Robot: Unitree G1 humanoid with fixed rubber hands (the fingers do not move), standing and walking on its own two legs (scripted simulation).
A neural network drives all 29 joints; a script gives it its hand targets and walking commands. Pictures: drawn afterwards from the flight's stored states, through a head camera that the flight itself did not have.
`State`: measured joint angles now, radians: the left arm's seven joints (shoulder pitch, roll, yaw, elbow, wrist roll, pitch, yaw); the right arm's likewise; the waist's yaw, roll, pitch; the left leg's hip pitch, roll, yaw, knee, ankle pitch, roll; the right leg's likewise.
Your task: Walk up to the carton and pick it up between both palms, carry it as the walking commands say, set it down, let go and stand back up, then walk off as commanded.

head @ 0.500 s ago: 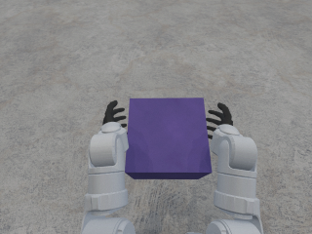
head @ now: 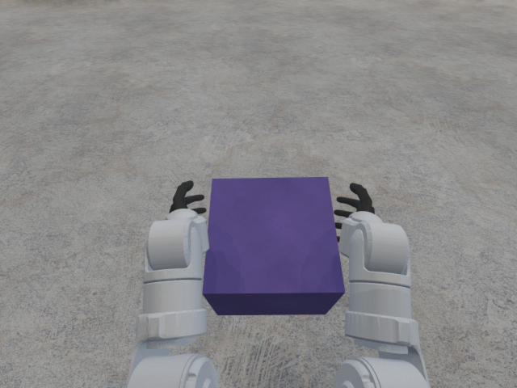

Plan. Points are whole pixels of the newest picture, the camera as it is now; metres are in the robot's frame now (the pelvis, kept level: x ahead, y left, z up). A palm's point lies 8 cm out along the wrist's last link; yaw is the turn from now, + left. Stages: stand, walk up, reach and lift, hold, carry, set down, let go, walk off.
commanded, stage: carry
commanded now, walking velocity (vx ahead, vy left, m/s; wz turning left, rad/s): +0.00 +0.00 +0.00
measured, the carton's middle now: (270, 248) +0.35 +0.01 +0.05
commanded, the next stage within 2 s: none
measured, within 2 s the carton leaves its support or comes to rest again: neither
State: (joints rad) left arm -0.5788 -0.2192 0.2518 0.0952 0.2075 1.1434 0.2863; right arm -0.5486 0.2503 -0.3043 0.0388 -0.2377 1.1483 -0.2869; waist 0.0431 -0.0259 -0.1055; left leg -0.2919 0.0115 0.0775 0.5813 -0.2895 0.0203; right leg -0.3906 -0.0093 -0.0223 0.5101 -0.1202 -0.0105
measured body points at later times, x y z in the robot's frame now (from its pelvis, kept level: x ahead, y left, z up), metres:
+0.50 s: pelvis +0.02 -0.01 +0.00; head +0.01 -0.01 +0.45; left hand +0.36 +0.13 +0.11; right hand +0.36 -0.15 +0.11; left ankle +0.01 +0.10 -0.73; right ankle +0.09 -0.11 -0.73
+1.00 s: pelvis +0.03 +0.00 +0.00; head +0.01 +0.01 +0.45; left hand +0.36 +0.14 +0.11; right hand +0.36 -0.13 +0.11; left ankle +0.01 +0.10 -0.73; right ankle +0.09 -0.11 -0.73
